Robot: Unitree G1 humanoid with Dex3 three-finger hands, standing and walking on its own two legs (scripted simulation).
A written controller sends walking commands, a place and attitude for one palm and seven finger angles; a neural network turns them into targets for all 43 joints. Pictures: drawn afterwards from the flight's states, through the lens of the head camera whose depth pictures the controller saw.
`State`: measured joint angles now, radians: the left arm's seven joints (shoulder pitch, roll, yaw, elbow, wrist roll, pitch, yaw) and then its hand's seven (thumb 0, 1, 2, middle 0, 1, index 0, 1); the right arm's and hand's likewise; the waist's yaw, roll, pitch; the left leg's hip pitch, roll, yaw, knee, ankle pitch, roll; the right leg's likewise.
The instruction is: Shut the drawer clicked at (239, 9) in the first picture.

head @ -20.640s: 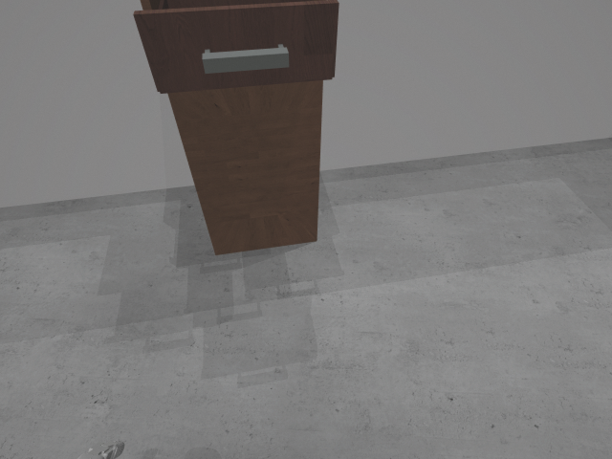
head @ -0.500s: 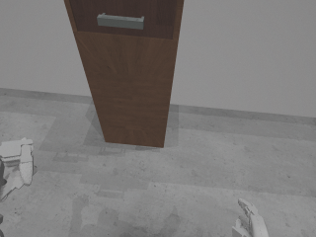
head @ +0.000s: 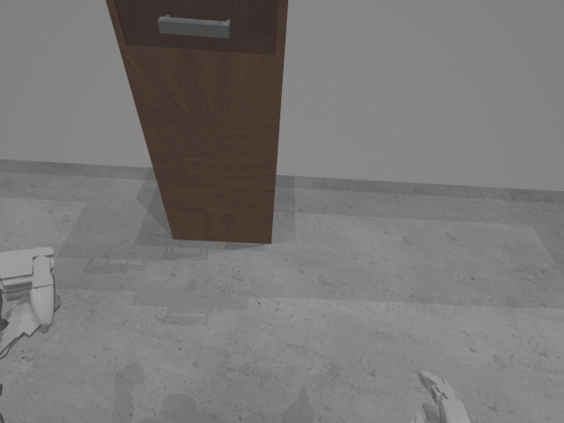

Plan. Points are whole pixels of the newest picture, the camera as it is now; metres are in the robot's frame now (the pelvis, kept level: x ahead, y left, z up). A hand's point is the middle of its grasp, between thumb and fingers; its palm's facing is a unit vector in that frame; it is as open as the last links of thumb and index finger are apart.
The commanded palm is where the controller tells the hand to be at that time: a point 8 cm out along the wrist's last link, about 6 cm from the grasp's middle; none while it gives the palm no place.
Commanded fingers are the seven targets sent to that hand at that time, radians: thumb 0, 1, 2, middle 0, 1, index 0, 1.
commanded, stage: stop stepping back and stand still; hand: left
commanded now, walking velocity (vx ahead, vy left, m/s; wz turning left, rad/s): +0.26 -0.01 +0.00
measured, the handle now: (196, 24) +0.94 +0.27 +0.15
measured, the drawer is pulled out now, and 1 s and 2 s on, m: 0.00 0.00 0.00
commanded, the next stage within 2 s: let the arm hang, fingers relaxed in 1.08 s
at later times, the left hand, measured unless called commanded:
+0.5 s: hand out of the picture +0.04 +0.25 +0.18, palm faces +0.46 -0.80 -0.39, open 3.3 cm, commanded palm -0.03 +0.29 +0.18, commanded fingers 0.00 0.90 0.90 -1.40 -1.60 -1.40 -1.60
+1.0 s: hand out of the picture -0.04 +0.26 +0.17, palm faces +0.52 -0.74 -0.42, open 3.3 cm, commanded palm -0.10 +0.29 +0.18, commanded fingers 0.00 0.90 0.90 -1.40 -1.60 -1.40 -1.60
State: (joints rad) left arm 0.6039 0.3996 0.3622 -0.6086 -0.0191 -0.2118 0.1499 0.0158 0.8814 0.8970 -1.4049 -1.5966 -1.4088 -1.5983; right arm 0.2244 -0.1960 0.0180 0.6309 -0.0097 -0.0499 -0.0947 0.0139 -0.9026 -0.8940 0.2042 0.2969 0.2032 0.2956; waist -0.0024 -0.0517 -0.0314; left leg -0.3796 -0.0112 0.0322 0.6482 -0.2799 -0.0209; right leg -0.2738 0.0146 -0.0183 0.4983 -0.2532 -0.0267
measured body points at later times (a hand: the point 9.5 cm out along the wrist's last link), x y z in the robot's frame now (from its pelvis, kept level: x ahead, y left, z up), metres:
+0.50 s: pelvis -0.15 +0.01 -0.02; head -0.19 +0.02 +0.43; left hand +0.01 +0.29 +0.20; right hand +0.02 -0.23 -0.08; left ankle -0.09 +0.15 -0.74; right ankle -0.09 -0.09 -0.69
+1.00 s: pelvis -0.20 +0.00 -0.01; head -0.22 -0.01 +0.44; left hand -0.07 +0.29 +0.19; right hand -0.01 -0.23 -0.08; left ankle -0.19 +0.15 -0.74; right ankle -0.14 -0.08 -0.73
